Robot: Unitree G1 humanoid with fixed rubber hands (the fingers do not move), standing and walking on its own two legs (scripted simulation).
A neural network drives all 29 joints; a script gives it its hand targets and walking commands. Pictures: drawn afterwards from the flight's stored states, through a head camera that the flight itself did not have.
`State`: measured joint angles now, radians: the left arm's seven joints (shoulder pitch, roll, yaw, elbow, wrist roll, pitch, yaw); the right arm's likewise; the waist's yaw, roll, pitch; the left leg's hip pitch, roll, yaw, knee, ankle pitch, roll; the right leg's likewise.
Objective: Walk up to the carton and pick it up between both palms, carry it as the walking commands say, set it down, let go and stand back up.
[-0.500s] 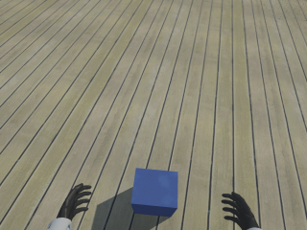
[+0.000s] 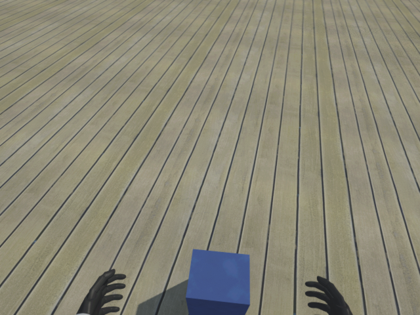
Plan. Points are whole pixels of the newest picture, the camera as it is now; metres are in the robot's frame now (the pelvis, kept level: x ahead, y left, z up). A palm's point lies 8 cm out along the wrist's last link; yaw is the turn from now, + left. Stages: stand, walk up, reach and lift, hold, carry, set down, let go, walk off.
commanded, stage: let go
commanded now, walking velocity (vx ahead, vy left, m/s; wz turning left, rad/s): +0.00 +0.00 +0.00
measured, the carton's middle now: (217, 287) +0.38 -0.03 -0.63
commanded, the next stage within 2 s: stand in 0.02 s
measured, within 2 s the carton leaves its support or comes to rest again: neither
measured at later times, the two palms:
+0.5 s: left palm out of the picture +0.13 +0.29 -0.09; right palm out of the picture +0.15 -0.30 -0.08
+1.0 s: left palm out of the picture +0.10 +0.29 -0.09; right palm out of the picture +0.12 -0.31 -0.09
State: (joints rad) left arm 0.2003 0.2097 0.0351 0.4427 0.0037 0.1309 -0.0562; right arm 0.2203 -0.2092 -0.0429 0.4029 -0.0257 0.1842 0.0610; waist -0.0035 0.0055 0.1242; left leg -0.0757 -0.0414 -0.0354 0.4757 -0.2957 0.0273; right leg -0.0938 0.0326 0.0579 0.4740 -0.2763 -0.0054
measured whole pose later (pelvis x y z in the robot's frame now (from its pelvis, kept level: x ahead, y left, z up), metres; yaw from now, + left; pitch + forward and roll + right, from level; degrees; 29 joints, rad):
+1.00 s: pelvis +0.01 -0.01 +0.01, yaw +1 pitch -2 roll +0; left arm 0.15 0.36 0.01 0.95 0.02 0.00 0.02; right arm 0.16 -0.38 0.00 0.93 -0.02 -0.01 -0.03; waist 0.01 0.01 0.01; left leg -0.09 -0.02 -0.06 0.37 -0.24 0.01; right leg -0.10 0.04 0.03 0.37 -0.23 -0.02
